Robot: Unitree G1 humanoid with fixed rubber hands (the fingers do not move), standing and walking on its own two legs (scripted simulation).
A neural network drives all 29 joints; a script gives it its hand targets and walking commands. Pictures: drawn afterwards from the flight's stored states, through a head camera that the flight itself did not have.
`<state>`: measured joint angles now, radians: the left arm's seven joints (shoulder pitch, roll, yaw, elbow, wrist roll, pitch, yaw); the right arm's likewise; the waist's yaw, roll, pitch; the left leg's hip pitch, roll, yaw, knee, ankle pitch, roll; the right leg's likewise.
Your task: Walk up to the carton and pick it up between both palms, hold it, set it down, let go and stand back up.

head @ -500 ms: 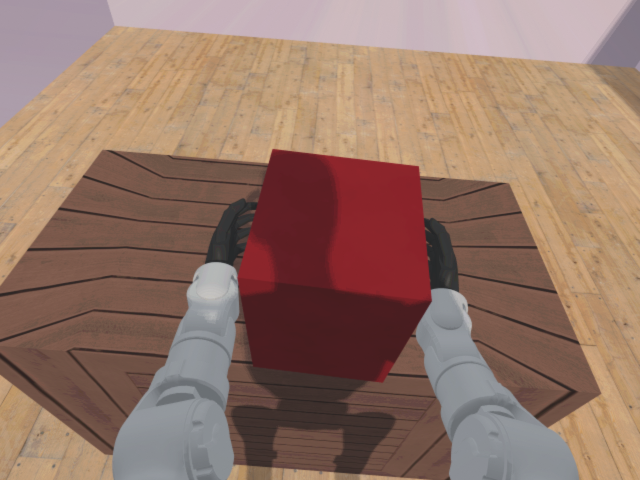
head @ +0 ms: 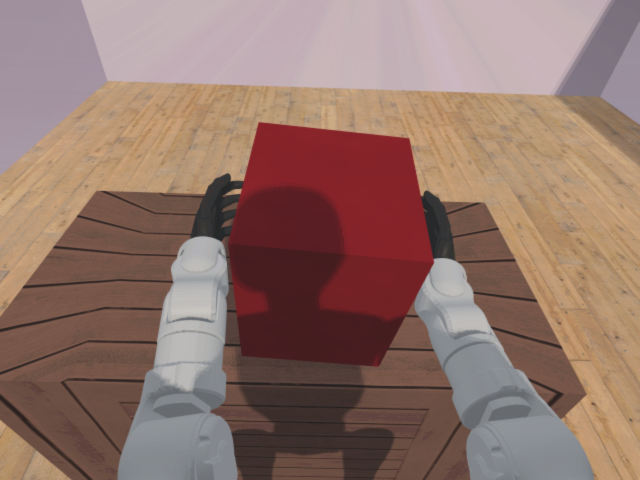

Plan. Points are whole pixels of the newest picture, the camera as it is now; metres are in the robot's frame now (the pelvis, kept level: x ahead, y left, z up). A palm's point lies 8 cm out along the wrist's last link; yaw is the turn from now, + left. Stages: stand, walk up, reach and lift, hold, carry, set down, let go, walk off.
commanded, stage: reach and lift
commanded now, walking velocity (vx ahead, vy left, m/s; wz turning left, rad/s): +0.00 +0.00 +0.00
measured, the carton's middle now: (322, 251) +0.40 +0.00 +0.11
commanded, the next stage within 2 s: hold in 1.72 s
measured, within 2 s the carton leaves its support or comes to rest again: neither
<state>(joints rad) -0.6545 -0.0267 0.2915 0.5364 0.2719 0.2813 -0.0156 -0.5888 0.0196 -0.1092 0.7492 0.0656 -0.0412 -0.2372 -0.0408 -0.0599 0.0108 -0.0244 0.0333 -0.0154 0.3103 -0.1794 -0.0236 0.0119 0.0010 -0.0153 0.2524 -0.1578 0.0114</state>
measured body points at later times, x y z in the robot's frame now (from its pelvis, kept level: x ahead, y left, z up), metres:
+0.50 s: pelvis -0.02 +0.00 +0.00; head -0.06 +0.04 +0.44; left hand +0.37 +0.15 +0.19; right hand +0.36 -0.14 +0.16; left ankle +0.00 +0.13 -0.75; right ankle +0.00 -0.12 -0.75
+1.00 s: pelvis -0.02 -0.01 +0.00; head -0.08 +0.02 +0.44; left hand +0.37 +0.15 +0.21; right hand +0.37 -0.14 +0.21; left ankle +0.00 +0.13 -0.75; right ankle +0.00 -0.12 -0.75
